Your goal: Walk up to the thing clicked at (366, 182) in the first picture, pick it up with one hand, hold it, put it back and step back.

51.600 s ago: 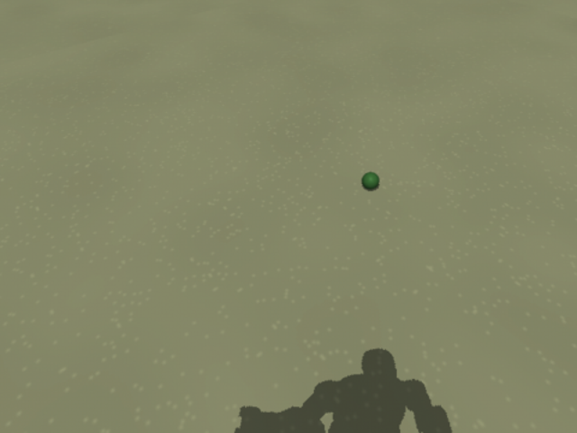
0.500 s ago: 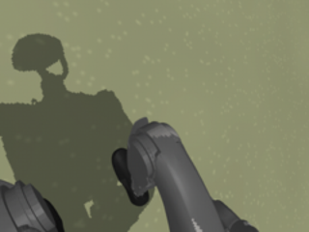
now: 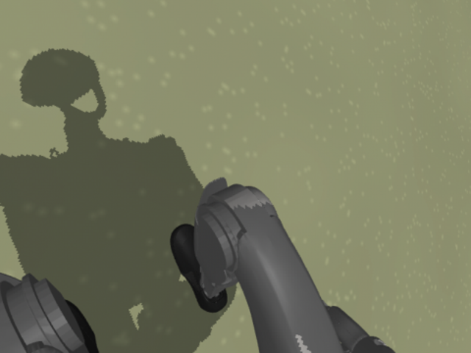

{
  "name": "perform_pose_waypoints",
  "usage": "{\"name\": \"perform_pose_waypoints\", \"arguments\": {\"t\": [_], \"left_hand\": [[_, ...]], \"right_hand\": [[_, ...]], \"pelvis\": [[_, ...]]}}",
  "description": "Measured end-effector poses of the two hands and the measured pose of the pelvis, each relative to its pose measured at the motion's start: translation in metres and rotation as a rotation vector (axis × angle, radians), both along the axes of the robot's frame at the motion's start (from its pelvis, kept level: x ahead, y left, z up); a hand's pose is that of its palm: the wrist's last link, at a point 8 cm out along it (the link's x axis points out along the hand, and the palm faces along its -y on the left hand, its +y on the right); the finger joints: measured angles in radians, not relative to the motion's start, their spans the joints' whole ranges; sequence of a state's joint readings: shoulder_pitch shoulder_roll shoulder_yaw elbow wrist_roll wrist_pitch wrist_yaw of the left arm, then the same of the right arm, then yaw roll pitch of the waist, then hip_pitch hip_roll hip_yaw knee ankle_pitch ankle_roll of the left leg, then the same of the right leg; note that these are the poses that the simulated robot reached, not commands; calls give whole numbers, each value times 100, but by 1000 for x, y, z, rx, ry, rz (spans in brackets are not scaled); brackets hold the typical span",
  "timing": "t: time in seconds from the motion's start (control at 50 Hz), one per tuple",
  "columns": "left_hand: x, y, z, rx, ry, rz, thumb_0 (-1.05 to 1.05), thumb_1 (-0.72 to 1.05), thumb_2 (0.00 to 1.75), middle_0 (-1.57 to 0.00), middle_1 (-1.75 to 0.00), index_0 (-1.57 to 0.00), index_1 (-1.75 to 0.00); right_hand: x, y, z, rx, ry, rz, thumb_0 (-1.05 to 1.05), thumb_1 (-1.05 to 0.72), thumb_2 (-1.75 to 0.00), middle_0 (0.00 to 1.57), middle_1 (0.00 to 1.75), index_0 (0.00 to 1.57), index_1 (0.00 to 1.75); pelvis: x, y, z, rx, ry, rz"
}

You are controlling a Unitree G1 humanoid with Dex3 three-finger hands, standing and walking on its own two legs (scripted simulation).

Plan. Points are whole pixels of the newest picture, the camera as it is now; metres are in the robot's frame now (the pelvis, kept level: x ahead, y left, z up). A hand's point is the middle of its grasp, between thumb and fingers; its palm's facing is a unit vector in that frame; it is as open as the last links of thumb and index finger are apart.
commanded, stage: rest palm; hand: left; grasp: from above
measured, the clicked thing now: out of the picture +0.50 +0.39 -0.27
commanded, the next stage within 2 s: close in 1.32 s
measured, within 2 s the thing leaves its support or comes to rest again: neither
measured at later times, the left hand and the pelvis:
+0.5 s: hand out of the picture +0.48 +0.38 -0.24, palm faces -0.42 -0.16 -0.89, open 13.4 cm; pelvis +0.00 +0.00 +0.00, yaw +0 degrees
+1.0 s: hand out of the picture +0.48 +0.38 -0.24, palm faces -0.43 -0.17 -0.89, open 13.4 cm; pelvis +0.00 +0.00 +0.00, yaw +0 degrees
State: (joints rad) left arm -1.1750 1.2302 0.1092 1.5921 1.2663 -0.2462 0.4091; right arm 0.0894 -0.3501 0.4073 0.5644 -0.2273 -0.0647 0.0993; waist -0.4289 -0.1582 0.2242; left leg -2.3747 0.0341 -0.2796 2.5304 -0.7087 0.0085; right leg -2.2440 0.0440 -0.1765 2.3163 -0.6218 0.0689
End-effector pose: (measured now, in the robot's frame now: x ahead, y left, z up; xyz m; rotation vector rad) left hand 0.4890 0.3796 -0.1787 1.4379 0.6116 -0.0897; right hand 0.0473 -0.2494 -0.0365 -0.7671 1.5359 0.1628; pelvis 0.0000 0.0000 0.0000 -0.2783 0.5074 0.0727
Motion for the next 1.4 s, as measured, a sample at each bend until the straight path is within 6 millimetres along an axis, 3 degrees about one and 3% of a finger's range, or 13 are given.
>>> {"name": "perform_pose_waypoints", "arguments": {"t": [0.54,1.4], "left_hand": [[-2,1,-2,-8,3,-6,0,-43,101,-10,-111,-11,-109],[1,-1,-3,-3,12,0,0,-43,99,-10,-111,-11,-109]], "right_hand": [[8,-1,1,-3,-5,18,0,-90,-90,20,30,20,30],[-1,3,1,2,-5,-1,0,-90,-90,20,30,20,30]], "pelvis": [[1,1,1,-4,0,2],[0,2,0,-7,1,-1]]}}
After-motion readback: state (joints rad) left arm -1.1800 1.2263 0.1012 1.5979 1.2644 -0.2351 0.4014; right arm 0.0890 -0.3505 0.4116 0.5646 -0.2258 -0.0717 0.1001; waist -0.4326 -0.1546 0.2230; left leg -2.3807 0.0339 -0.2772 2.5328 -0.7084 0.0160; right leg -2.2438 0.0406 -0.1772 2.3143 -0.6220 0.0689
